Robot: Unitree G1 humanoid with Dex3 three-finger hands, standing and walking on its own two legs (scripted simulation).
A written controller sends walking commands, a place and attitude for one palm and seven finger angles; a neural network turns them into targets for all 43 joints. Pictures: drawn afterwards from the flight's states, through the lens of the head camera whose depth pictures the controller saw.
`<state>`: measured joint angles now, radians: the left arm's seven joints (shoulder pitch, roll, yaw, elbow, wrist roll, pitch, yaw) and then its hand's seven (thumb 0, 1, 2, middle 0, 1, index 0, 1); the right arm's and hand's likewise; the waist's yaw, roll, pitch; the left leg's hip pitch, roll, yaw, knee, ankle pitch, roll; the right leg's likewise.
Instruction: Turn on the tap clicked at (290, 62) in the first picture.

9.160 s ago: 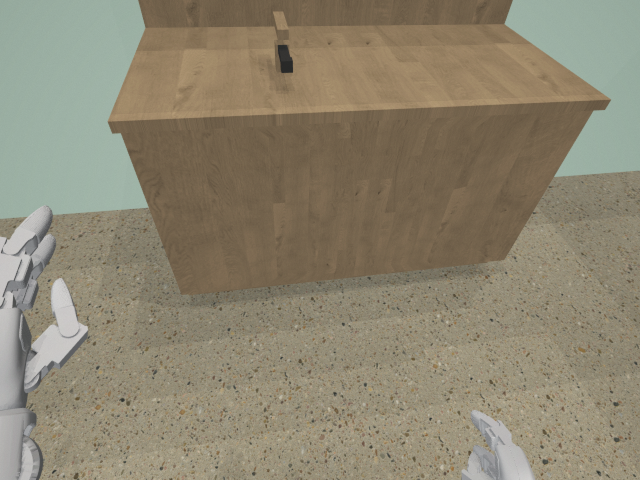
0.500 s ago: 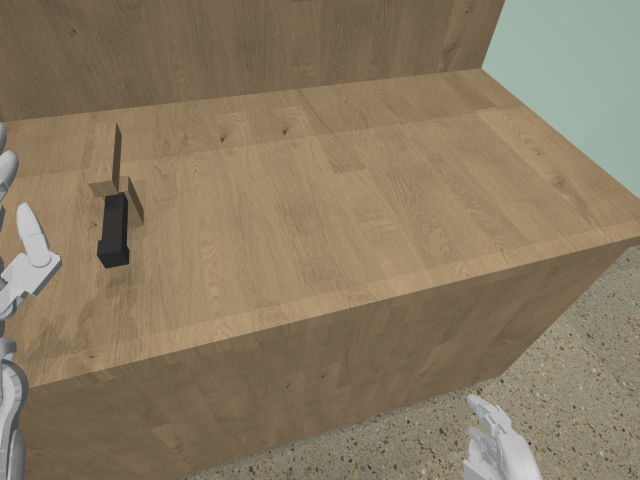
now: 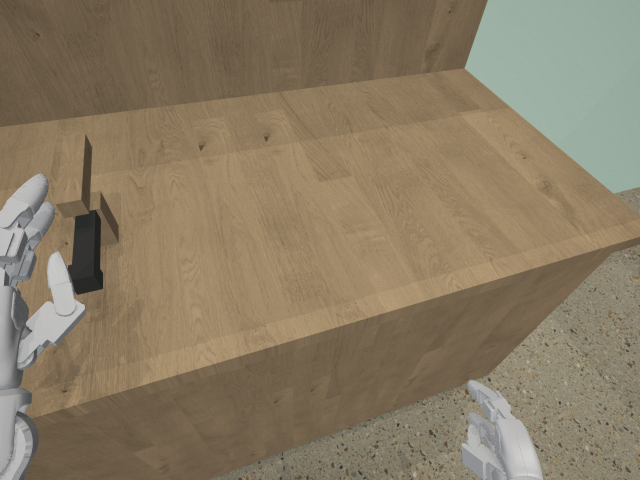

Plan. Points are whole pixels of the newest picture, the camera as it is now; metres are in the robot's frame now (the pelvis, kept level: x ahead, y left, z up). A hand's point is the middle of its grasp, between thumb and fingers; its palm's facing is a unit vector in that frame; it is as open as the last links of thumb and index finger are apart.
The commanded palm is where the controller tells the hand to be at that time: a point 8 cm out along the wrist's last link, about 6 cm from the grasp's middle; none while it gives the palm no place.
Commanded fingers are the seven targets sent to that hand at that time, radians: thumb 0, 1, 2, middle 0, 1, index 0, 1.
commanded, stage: come to a stop and stand still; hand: left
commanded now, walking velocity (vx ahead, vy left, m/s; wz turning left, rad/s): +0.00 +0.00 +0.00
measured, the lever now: (85, 277) +0.31 +0.31 +0.08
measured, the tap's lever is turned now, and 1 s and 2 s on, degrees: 0 0 0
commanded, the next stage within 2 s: look again from close up in 0.16 s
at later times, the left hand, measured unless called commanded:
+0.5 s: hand (41, 325) +0.21 +0.27 +0.16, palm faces +0.41 -0.85 -0.33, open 7.4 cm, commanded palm +0.15 +0.30 +0.18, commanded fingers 0.00 0.90 0.90 -0.20 -0.30 -0.20 -0.30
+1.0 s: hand (62, 353) +0.19 +0.25 +0.15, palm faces +0.32 -0.86 -0.39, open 7.4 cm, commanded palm +0.14 +0.29 +0.18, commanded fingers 0.00 0.90 0.90 -0.20 -0.30 -0.20 -0.30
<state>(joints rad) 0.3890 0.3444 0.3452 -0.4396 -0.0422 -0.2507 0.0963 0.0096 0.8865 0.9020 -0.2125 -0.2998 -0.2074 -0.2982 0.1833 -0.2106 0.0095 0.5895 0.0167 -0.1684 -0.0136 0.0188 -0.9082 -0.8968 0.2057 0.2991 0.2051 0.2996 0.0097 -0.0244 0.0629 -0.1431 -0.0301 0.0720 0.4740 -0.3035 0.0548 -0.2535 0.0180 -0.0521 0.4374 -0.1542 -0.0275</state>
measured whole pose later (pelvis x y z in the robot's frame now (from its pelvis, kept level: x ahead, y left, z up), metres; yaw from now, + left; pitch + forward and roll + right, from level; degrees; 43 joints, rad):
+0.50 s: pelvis -0.01 +0.01 +0.00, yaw +1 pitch -3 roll -1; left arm 0.40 0.34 0.35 -0.47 -0.04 -0.20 0.11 0.01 0.89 0.90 -0.21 -0.30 -0.21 -0.30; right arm 0.20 -0.18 0.03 0.58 0.02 -0.12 -0.02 0.02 -0.91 -0.90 0.21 0.30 0.21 0.30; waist 0.03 -0.03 0.09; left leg -0.13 -0.06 0.06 0.46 -0.29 0.07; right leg -0.24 -0.01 -0.06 0.43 -0.15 0.00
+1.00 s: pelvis -0.02 +0.01 +0.00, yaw +1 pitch -3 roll +0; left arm 0.45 0.37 0.33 -0.39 -0.05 -0.26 0.06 0.01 0.88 0.90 -0.22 -0.30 -0.21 -0.30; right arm 0.24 -0.18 0.02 0.59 0.02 -0.13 0.00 0.02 -0.91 -0.90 0.21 0.30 0.21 0.30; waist 0.01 -0.02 0.05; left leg -0.16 -0.06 0.07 0.50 -0.30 0.07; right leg -0.28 -0.01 -0.05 0.50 -0.17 -0.02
